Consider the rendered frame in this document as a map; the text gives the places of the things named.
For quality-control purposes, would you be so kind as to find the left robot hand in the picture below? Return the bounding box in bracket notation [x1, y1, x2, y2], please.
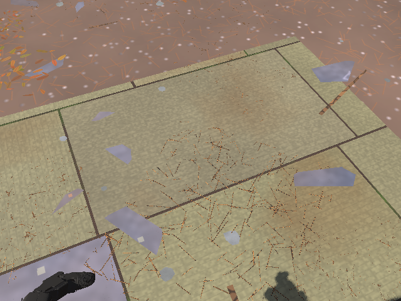
[21, 272, 95, 301]

